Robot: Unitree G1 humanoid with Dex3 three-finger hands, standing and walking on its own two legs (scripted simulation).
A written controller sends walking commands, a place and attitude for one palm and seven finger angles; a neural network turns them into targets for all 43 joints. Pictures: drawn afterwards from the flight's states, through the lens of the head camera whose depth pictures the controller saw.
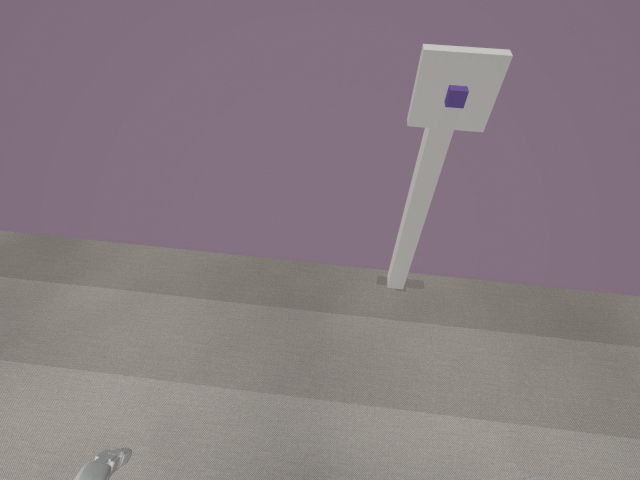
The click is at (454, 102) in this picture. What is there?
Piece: button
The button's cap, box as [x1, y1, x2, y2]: [444, 85, 468, 107]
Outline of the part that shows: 449,85 444,101 445,106 463,107 468,92 467,87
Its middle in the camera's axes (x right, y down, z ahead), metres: +0.30 -0.31 +0.85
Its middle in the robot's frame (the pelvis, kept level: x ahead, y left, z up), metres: +0.87 -0.26 +0.05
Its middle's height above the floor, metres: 0.82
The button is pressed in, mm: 0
